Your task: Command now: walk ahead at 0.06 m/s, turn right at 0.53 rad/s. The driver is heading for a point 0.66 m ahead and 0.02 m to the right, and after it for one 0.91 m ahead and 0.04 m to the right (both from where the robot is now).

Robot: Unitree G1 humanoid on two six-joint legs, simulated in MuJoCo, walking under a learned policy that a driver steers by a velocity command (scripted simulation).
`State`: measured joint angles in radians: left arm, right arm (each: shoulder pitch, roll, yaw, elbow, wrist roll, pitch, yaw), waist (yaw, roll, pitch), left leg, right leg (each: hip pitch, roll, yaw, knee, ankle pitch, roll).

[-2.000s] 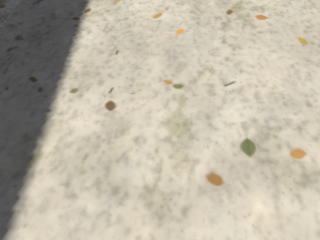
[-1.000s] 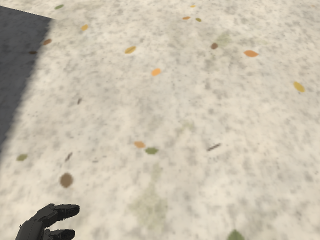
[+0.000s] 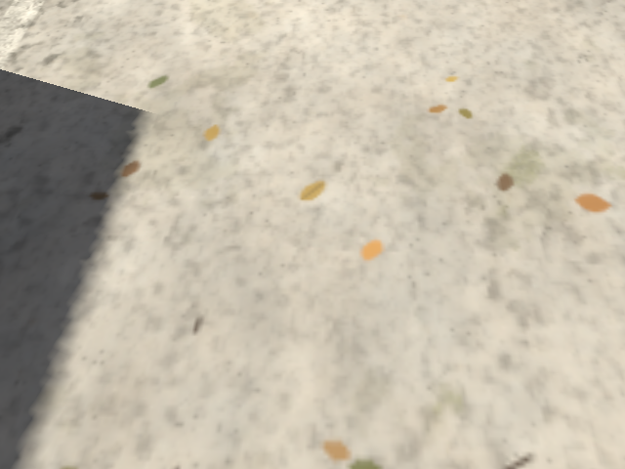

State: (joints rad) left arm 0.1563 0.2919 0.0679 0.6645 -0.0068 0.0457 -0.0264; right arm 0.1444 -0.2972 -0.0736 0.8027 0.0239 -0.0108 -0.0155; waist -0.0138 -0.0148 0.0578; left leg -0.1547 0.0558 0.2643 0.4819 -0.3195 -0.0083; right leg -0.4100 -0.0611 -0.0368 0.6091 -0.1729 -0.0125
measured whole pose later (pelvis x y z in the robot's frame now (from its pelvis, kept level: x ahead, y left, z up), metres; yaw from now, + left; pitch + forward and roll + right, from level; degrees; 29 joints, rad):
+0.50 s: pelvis +0.04 +0.02 +0.00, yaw -14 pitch +1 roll +0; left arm 0.13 0.29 0.05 0.64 0.02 0.04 0.02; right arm 0.17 -0.28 -0.06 0.82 -0.03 -0.01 0.00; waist 0.00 -0.04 0.03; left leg -0.27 -0.02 -0.04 0.52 -0.26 0.01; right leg -0.36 0.08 0.16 0.56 -0.26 0.00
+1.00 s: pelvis +0.06 +0.03 +0.01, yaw +0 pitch +1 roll -1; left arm 0.21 0.29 0.08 0.71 0.00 -0.01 0.05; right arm 0.16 -0.34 -0.08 0.71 0.03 0.05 0.01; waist 0.01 0.02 0.04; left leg -0.47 0.01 -0.01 1.01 -0.45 -0.03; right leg -0.24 -0.05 -0.09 0.45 -0.23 0.01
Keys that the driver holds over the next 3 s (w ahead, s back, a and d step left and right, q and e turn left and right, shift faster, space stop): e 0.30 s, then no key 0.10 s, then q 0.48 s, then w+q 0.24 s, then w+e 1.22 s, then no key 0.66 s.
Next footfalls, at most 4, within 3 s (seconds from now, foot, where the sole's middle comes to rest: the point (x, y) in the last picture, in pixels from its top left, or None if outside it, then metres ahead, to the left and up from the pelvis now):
0.46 left None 0.11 0.13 -0.77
1.14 left None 0.11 0.17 -0.77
1.62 right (331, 457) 0.48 0.01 -0.77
2.08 left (252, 332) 0.78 0.19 -0.77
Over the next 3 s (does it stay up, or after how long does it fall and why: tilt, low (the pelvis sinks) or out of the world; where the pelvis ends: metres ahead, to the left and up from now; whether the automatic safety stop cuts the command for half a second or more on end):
stays up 0.88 0.00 0.00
